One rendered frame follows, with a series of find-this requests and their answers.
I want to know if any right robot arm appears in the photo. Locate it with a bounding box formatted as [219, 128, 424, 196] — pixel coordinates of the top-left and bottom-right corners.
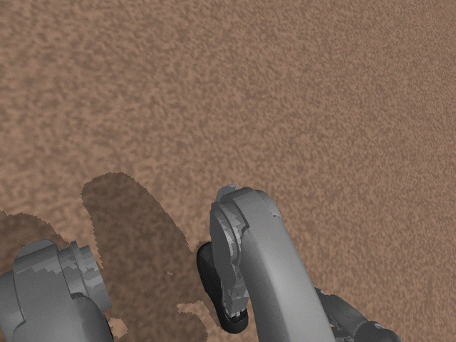
[354, 321, 403, 342]

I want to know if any right robot foot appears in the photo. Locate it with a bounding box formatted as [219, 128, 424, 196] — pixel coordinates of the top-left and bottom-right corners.
[197, 242, 249, 334]

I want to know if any right robot hand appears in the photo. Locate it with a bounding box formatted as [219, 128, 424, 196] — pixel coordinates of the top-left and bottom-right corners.
[314, 287, 369, 342]

